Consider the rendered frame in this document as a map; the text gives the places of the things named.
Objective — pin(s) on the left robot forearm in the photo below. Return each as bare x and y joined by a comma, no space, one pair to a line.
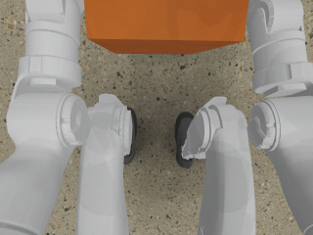
51,50

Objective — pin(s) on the left robot shin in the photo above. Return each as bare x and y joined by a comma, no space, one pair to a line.
108,98

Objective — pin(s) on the carton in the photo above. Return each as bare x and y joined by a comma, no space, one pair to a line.
173,27

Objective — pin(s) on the right robot forearm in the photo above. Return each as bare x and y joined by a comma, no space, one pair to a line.
277,42

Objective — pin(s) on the robot right upper arm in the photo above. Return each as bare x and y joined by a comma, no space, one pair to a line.
283,128

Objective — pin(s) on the robot left upper arm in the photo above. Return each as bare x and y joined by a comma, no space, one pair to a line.
45,128

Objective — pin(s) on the robot right foot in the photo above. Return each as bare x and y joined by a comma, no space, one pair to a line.
182,124

